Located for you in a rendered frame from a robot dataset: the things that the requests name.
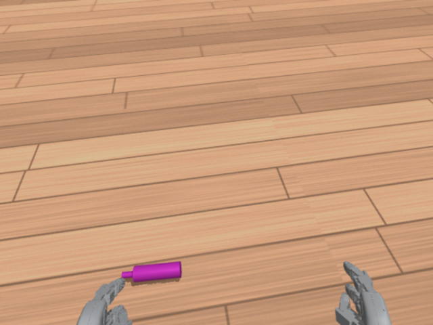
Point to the bottle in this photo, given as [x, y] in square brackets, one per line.
[157, 271]

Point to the right robot hand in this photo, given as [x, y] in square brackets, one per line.
[370, 304]

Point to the left robot hand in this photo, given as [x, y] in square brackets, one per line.
[95, 311]

